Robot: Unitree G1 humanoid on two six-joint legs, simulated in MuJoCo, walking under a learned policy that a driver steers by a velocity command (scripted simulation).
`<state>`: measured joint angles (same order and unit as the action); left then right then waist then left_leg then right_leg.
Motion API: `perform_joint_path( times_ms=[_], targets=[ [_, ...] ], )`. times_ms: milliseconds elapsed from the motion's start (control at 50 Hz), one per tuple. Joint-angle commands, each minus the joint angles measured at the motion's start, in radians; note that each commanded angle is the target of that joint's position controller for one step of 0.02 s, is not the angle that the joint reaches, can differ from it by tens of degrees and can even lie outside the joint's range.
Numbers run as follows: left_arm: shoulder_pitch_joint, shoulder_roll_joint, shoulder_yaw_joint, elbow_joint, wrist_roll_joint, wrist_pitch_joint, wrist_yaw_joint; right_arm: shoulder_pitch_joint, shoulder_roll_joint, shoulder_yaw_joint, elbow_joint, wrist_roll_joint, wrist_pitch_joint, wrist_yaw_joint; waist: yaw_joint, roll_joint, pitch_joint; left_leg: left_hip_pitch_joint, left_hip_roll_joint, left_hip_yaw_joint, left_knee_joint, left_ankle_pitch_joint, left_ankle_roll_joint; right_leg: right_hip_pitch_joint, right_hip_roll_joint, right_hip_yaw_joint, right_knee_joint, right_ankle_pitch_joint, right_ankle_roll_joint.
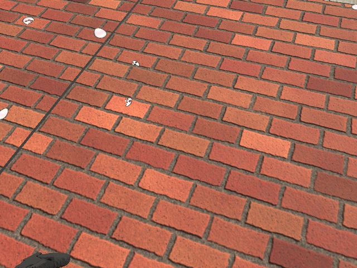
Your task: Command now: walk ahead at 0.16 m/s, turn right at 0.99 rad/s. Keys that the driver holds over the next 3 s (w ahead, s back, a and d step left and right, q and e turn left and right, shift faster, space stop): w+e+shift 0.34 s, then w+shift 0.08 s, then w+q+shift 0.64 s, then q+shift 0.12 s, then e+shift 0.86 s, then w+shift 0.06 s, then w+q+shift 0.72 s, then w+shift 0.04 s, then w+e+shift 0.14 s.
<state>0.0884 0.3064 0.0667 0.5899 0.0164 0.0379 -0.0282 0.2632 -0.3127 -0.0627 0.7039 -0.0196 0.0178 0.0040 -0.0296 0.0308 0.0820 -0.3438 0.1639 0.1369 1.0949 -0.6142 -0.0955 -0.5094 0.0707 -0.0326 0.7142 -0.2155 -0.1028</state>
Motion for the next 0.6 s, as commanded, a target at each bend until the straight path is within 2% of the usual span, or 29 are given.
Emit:
perform_joint_path(
  times_ms=[20, 40, 60, 80, 100, 140, 180, 200, 220, 240, 260, 280, 300, 320, 340, 360, 400, 440, 480, 500, 540, 580, 600],
  targets=[
    [0.148, 0.238, 0.085, -0.045, -0.002, 0.006, 0.023, -0.011, -0.101, -0.016, -0.133, -0.013, 0.009, -0.014, 0.074, -0.141, -0.242, -0.338, -0.057, -0.199, 0.170, 0.050, 0.013, 0.432, -0.303, 0.597, -0.405, -0.019, -0.233],
    [0.092, 0.197, 0.072, -0.045, 0.003, 0.013, 0.021, -0.042, -0.110, -0.018, -0.134, -0.019, 0.004, -0.014, 0.045, -0.139, -0.177, -0.303, -0.050, -0.201, 0.069, 0.105, 0.026, 0.330, -0.238, 0.560, -0.469, -0.299, -0.186],
    [0.048, 0.176, 0.067, -0.060, 0.004, 0.013, 0.019, -0.022, -0.126, -0.024, -0.127, -0.027, 0.008, -0.013, 0.018, -0.171, -0.159, -0.235, -0.064, -0.185, 0.008, 0.127, 0.031, 0.248, -0.204, 0.539, -0.502, -0.403, -0.166],
    [0.036, 0.161, 0.062, -0.064, 0.010, 0.008, 0.012, -0.004, -0.129, -0.026, -0.110, -0.033, 0.015, -0.011, 0.009, -0.161, -0.168, -0.176, -0.084, -0.171, -0.020, 0.142, 0.039, 0.198, -0.184, 0.526, -0.513, -0.425, -0.160],
    [0.044, 0.161, 0.063, -0.060, 0.013, -0.001, 0.005, 0.002, -0.117, -0.023, -0.103, -0.031, 0.015, -0.006, 0.004, -0.135, -0.173, -0.137, -0.099, -0.170, -0.068, 0.143, 0.045, 0.166, -0.171, 0.519, -0.514, -0.424, -0.162],
    [0.063, 0.178, 0.072, -0.049, 0.016, -0.013, -0.003, -0.006, -0.078, -0.011, -0.099, -0.020, 0.006, 0.004, 0.002, -0.108, -0.166, -0.074, -0.122, -0.172, -0.183, 0.152, 0.059, 0.119, -0.156, 0.518, -0.510, -0.428, -0.163],
    [0.019, 0.173, 0.073, -0.064, 0.012, -0.017, -0.010, -0.003, -0.057, -0.004, -0.089, -0.006, -0.007, 0.007, -0.014, -0.113, -0.144, 0.038, -0.153, -0.163, -0.319, 0.181, 0.072, 0.032, -0.125, 0.493, -0.490, -0.389, -0.141],
    [-0.031, 0.162, 0.071, -0.081, 0.010, -0.017, -0.015, 0.025, -0.056, -0.004, -0.077, 0.004, -0.012, 0.005, -0.036, -0.115, -0.134, 0.136, -0.174, -0.147, -0.404, 0.202, 0.078, -0.044, -0.100, 0.464, -0.472, -0.350, -0.116],
    [-0.088, 0.154, 0.071, -0.100, 0.008, -0.014, -0.019, 0.095, -0.059, -0.007, -0.053, 0.009, -0.016, 0.000, -0.080, -0.107, -0.126, 0.267, -0.195, -0.119, -0.509, 0.244, 0.086, -0.140, -0.069, 0.433, -0.433, -0.329, -0.080],
    [-0.172, 0.135, 0.068, -0.129, 0.006, -0.014, -0.019, 0.254, -0.066, -0.013, -0.004, 0.007, -0.019, -0.012, -0.171, -0.063, -0.112, 0.481, -0.208, -0.070, -0.660, 0.327, 0.094, -0.297, 0.001, 0.365, -0.342, -0.354, -0.005],
    [-0.183, 0.047, 0.043, -0.155, -0.003, -0.025, -0.007, 0.327, -0.154, -0.033, 0.017, -0.007, -0.029, -0.031, -0.191, 0.141, -0.084, 0.584, -0.027, -0.218, -0.816, 0.169, 0.111, -0.456, 0.114, 0.226, -0.072, -0.355, 0.064],
    [-0.103, -0.032, 0.014, -0.163, -0.008, -0.037, -0.001, 0.154, -0.242, -0.046, -0.051, -0.027, -0.038, -0.044, -0.084, 0.302, -0.084, 0.467, 0.292, -0.672, -0.933, -0.178, 0.164, -0.543, 0.119, 0.159, 0.269, -0.271, 0.055],
    [-0.081, 0.033, 0.015, -0.169, 0.014, -0.043, -0.009, 0.018, -0.210, -0.043, -0.101, -0.041, -0.040, -0.047, -0.013, 0.185, -0.078, 0.313, 0.350, -0.801, -0.968, -0.301, 0.236, -0.510, -0.016, 0.171, 0.400, -0.147, 0.050],
    [-0.068, 0.076, 0.027, -0.158, 0.022, -0.041, -0.021, -0.049, -0.153, -0.026, -0.112, -0.029, -0.048, -0.040, 0.031, 0.096, -0.050, 0.254, 0.302, -0.716, -0.945, -0.249, 0.231, -0.481, -0.041, 0.174, 0.460, -0.081, 0.054],
    [-0.027, 0.096, 0.032, -0.132, 0.031, -0.034, -0.036, -0.048, -0.136, -0.021, -0.102, -0.014, -0.057, -0.033, 0.046, 0.055, -0.061, 0.257, 0.230, -0.567, -0.922, -0.135, 0.196, -0.449, -0.047, 0.166, 0.511, -0.038, 0.069],
    [0.014, 0.093, 0.030, -0.108, 0.037, -0.028, -0.050, -0.019, -0.136, -0.019, -0.087, -0.012, -0.067, -0.030, 0.040, 0.072, -0.088, 0.257, 0.166, -0.448, -0.917, -0.043, 0.172, -0.404, -0.040, 0.141, 0.562, -0.012, 0.079],
    [0.014, 0.069, 0.015, -0.100, 0.035, -0.021, -0.061, 0.062, -0.129, -0.019, -0.045, -0.018, -0.086, -0.019, 0.011, 0.078, -0.056, 0.247, 0.118, -0.324, -0.931, 0.034, 0.172, -0.403, -0.046, 0.142, 0.597, 0.039, 0.079],
    [-0.033, 0.053, 0.001, -0.106, 0.031, -0.026, -0.061, 0.148, -0.119, -0.019, -0.007, -0.025, -0.101, -0.006, -0.024, 0.047, -0.020, 0.268, 0.116, -0.291, -0.957, 0.051, 0.197, -0.423, -0.037, 0.177, 0.538, 0.056, 0.073],
    [-0.107, 0.066, -0.003, -0.119, 0.025, -0.037, -0.067, 0.199, -0.127, -0.023, 0.024, -0.021, -0.109, -0.003, -0.050, 0.039, 0.026, 0.307, 0.122, -0.253, -0.993, 0.106, 0.224, -0.430, -0.035, 0.177, 0.398, 0.045, 0.078],
    [-0.140, 0.070, -0.007, -0.125, 0.023, -0.043, -0.073, 0.199, -0.133, -0.025, 0.033, -0.016, -0.109, -0.002, -0.053, 0.050, 0.037, 0.302, 0.117, -0.217, -1.010, 0.154, 0.225, -0.383, -0.048, 0.146, 0.293, 0.042, 0.080],
    [-0.195, 0.056, -0.023, -0.131, 0.023, -0.054, -0.088, 0.194, -0.140, -0.028, 0.057, -0.003, -0.103, 0.001, -0.053, 0.094, 0.042, 0.235, 0.087, -0.163, -1.047, 0.272, 0.224, -0.192, -0.102, -0.003, 0.084, 0.028, 0.072],
    [-0.195, 0.037, -0.033, -0.124, 0.019, -0.066, -0.083, 0.207, -0.170, -0.036, 0.081, 0.003, -0.095, 0.006, -0.054, 0.135, 0.040, 0.185, 0.093, -0.146, -1.022, 0.491, 0.231, 0.013, -0.075, -0.055, -0.038, -0.065, 0.054],
    [-0.139, 0.054, -0.025, -0.108, 0.019, -0.071, -0.072, 0.211, -0.195, -0.041, 0.095, 0.004, -0.091, 0.009, -0.022, 0.146, 0.016, 0.200, 0.101, -0.141, -0.937, 0.711, 0.241, 0.108, -0.034, -0.072, -0.080, -0.138, 0.041]
  ],
)
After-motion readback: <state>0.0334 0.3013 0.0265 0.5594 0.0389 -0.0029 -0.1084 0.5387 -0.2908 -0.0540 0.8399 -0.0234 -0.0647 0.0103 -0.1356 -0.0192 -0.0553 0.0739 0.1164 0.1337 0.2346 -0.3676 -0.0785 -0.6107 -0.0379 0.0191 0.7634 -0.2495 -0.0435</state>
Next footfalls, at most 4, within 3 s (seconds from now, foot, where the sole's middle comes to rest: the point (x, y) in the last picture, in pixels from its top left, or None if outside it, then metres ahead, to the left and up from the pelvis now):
0.26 left None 0.15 0.14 -0.74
0.64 right None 0.27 -0.26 -0.74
1.10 left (243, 187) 0.74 -0.22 -0.74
1.54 right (255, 131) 1.02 -0.31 -0.74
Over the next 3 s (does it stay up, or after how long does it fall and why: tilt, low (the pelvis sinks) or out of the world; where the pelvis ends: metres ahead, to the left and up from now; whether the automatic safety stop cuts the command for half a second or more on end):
stays up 1.44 -0.32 -0.01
